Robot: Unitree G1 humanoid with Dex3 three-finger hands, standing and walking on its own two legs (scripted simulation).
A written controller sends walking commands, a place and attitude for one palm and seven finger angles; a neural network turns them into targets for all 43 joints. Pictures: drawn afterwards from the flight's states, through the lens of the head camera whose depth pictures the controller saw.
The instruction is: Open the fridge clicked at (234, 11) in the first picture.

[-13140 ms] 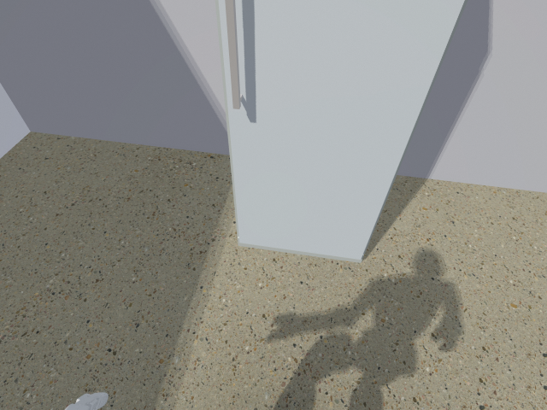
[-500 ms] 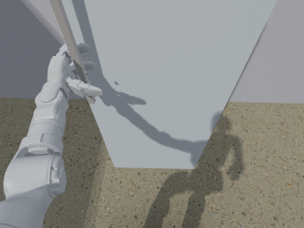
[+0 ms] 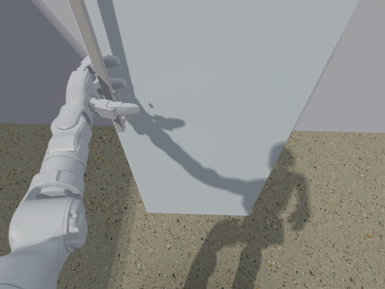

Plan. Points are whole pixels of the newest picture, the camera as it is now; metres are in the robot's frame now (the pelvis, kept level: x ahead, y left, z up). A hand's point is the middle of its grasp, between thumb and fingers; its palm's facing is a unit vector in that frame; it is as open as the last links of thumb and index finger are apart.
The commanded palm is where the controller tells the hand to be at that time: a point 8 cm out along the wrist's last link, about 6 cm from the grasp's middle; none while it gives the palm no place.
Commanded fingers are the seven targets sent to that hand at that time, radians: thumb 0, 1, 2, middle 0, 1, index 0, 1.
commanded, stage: grip the handle and tug to test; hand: left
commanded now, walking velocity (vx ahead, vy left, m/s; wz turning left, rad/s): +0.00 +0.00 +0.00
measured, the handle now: (100, 56) +0.52 +0.20 +0.21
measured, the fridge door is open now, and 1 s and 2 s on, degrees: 0 0 11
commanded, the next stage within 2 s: pull the door a little, standing still in 1.18 s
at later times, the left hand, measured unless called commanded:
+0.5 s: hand (113, 91) +0.47 +0.17 +0.16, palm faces +0.00 -1.00 +0.00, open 5.3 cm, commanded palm +0.44 +0.21 +0.16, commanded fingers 0.00 0.90 0.90 -0.45 -1.40 -0.45 -1.40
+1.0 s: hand (113, 91) +0.46 +0.17 +0.16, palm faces +0.00 -1.00 +0.00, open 5.3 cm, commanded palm +0.42 +0.21 +0.16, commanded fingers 0.00 0.90 0.90 -0.45 -1.40 -0.45 -1.40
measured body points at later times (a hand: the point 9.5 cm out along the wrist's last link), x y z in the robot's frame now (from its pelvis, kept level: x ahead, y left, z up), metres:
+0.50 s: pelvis +0.00 +0.00 +0.00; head +0.04 +0.00 +0.45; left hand +0.46 +0.23 +0.17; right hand +0.08 -0.26 -0.12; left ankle -0.02 +0.10 -0.73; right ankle +0.02 -0.11 -0.73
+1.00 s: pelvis +0.01 +0.00 +0.00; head +0.04 -0.01 +0.45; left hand +0.46 +0.22 +0.17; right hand +0.08 -0.26 -0.11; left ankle -0.02 +0.10 -0.73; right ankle +0.02 -0.11 -0.73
